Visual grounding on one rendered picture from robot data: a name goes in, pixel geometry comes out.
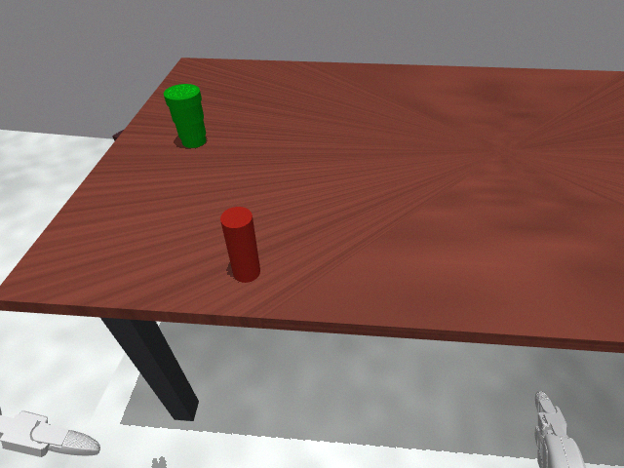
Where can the left robot hand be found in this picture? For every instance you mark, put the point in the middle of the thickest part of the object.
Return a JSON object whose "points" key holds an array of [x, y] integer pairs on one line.
{"points": [[31, 433]]}

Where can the right robot hand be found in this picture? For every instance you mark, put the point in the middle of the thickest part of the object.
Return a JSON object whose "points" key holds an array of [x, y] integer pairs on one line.
{"points": [[555, 448]]}

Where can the table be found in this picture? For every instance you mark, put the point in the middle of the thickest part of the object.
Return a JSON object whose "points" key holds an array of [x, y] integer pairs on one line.
{"points": [[454, 203]]}

